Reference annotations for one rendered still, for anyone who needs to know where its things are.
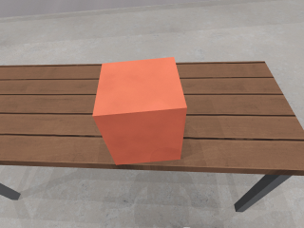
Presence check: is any table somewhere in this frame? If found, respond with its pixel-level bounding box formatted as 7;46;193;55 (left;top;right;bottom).
0;61;304;213

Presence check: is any carton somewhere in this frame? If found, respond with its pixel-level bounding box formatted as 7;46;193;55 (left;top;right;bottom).
92;57;187;165

